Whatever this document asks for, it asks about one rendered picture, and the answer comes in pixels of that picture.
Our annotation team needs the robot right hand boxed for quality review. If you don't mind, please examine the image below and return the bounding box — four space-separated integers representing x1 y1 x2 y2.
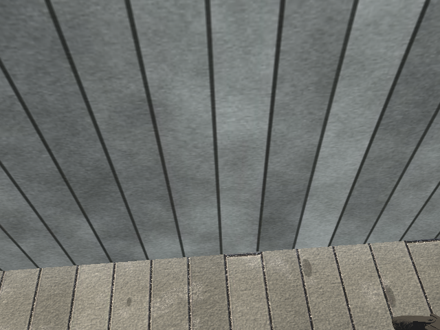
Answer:
392 313 440 330

